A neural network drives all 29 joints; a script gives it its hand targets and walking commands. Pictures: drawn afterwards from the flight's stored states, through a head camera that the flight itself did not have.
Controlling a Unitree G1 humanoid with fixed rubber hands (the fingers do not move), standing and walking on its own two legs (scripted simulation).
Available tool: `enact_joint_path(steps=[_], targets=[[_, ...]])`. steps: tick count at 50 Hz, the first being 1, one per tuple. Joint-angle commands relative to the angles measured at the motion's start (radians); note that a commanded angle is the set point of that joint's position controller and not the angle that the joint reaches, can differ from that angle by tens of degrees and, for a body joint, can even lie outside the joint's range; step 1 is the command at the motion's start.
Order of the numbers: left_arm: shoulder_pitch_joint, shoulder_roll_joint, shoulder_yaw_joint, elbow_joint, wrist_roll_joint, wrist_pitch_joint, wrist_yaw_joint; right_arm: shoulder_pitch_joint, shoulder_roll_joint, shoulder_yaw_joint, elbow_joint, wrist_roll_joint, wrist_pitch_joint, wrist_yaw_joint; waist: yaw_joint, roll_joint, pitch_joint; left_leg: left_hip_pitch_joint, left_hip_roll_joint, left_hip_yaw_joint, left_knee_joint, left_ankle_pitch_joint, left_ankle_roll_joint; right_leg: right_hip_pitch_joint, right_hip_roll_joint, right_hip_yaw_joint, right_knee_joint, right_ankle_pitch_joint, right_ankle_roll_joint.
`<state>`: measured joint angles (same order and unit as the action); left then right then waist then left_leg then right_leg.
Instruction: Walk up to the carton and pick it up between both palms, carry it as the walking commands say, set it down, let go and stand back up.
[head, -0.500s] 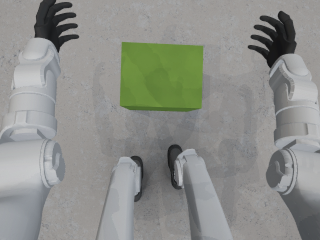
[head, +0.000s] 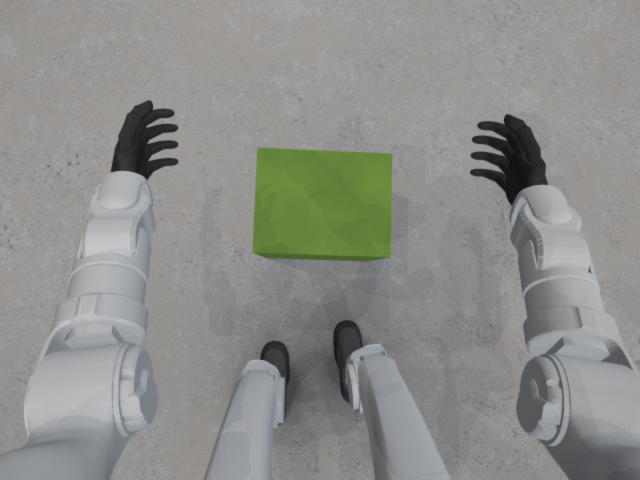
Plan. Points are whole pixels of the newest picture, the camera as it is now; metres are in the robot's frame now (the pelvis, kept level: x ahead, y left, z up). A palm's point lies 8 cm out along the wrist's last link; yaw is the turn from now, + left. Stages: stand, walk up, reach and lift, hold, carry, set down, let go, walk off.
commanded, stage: let go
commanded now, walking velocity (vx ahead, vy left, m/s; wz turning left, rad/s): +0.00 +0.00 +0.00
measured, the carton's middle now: (320, 212) +0.47 -0.04 -0.55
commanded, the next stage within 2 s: stand in 1.06 s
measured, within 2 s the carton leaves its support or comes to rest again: neither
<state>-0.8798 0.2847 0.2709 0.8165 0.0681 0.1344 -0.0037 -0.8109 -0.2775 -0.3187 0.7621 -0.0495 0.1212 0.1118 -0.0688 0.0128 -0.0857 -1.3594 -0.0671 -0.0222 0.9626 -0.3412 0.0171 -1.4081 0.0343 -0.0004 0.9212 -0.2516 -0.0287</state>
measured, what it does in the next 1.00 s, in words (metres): rises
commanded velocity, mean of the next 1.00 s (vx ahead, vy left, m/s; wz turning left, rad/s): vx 0.00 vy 0.00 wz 0.00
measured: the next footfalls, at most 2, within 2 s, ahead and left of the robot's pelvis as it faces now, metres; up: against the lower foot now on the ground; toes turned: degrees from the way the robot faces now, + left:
none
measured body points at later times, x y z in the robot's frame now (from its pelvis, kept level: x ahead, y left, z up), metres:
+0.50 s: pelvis +0.05 +0.00 +0.08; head +0.15 +0.00 +0.52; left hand +0.29 +0.22 -0.01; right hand +0.25 -0.25 +0.00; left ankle +0.03 +0.10 -0.65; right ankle +0.06 -0.10 -0.65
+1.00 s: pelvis +0.06 +0.01 +0.09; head +0.07 +0.00 +0.54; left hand +0.23 +0.24 +0.02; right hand +0.23 -0.23 +0.02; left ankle +0.03 +0.10 -0.65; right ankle +0.06 -0.10 -0.65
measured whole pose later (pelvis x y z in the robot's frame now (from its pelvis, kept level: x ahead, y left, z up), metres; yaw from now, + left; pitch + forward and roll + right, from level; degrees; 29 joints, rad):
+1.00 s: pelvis +0.06 +0.01 +0.09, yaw +0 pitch -6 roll +0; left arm 0.24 0.21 0.04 0.41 0.01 0.14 -0.07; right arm 0.23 -0.23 -0.03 0.38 -0.01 0.18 0.06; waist -0.01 0.01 0.11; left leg -0.04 -0.05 -0.04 0.45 -0.31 0.04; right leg -0.10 0.04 0.01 0.45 -0.25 -0.02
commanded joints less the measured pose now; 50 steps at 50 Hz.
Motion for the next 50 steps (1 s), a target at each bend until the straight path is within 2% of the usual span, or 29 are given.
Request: enact_joint_path(steps=[1, 4, 7, 11, 15, 18, 26, 30, 37, 44, 50], targets=[[0.025, 0.115, -0.01, -0.221, 0.002, -0.023, 0.027, 0.039, -0.169, 0.013, -0.189, -0.003, -0.022, 0.014, -0.006, 0.034, -1.073, 0.537, 0.022, -0.033, -0.066, 0.544, -0.066, 0.828, -0.017, 0.045, 0.004, 0.627, 0.03], [0.185, 0.089, -0.052, -0.32, -0.02, -0.026, 0.026, 0.202, -0.147, 0.048, -0.271, 0.024, -0.033, 0.02, 0.005, 0.018, -1.001, 0.581, 0.018, -0.037, -0.115, 0.517, -0.069, 0.915, -0.017, 0.055, -0.038, 0.64, 0.029], [0.287, 0.051, -0.088, -0.353, -0.041, -0.034, 0.016, 0.304, -0.115, 0.072, -0.313, 0.053, -0.041, 0.024, 0.01, 0.007, -0.83, 0.578, 0.021, -0.033, -0.181, 0.39, -0.062, 0.955, -0.02, 0.061, -0.095, 0.544, 0.029], [0.435, 0.011, -0.11, -0.344, -0.049, -0.056, 0.003, 0.461, -0.086, 0.109, -0.315, 0.063, -0.054, 0.019, 0.008, -0.004, -0.629, 0.61, 0.025, -0.028, -0.259, 0.25, -0.05, 0.998, -0.023, 0.061, -0.173, 0.399, 0.03], [0.608, 0.005, -0.118, -0.313, -0.044, -0.088, -0.011, 0.635, -0.058, 0.152, -0.316, 0.062, -0.075, -0.002, 0.02, -0.026, -0.44, 0.667, 0.025, -0.03, -0.336, 0.183, -0.035, 1.066, -0.025, 0.061, -0.243, 0.326, 0.033], [0.688, 0.001, -0.13, -0.317, -0.052, -0.109, -0.021, 0.724, -0.043, 0.179, -0.336, 0.066, -0.088, -0.016, 0.03, -0.013, -0.314, 0.735, 0.033, -0.03, -0.391, 0.143, -0.023, 1.099, -0.025, 0.059, -0.298, 0.255, 0.031], [0.94, 0.006, -0.157, -0.404, -0.054, -0.135, -0.038, 0.947, -0.037, 0.223, -0.437, 0.059, -0.11, -0.041, 0.061, -0.013, -0.155, 0.953, 0.05, -0.017, -0.512, 0.234, -0.015, 1.302, -0.022, 0.066, -0.414, 0.318, 0.044], [1.023, 0.004, -0.17, -0.435, -0.052, -0.122, -0.05, 1.01, -0.031, 0.23, -0.467, 0.053, -0.093, -0.04, 0.071, -0.017, -0.045, 1.032, 0.058, -0.015, -0.572, 0.217, -0.007, 1.358, -0.017, 0.061, -0.47, 0.267, 0.043], [1.059, 0.008, -0.192, -0.492, -0.044, -0.059, -0.072, 1.026, -0.033, 0.228, -0.478, 0.03, -0.028, -0.037, 0.066, -0.006, 0.115, 1.095, 0.065, -0.011, -0.631, 0.154, -0.004, 1.42, -0.015, 0.04, -0.509, 0.172, 0.038], [1.079, 0.02, -0.195, -0.507, -0.052, -0.014, -0.075, 1.031, -0.045, 0.241, -0.479, 0.03, 0.024, -0.042, 0.051, -0.015, 0.149, 1.15, 0.06, -0.027, -0.617, 0.201, -0.007, 1.434, -0.015, 0.034, -0.507, 0.192, 0.038], [1.077, 0.021, -0.197, -0.497, -0.057, -0.012, -0.056, 1.017, -0.047, 0.264, -0.469, 0.051, 0.058, -0.057, 0.05, -0.009, 0.13, 1.169, 0.056, -0.034, -0.596, 0.267, -0.008, 1.437, -0.009, 0.04, -0.497, 0.216, 0.042]])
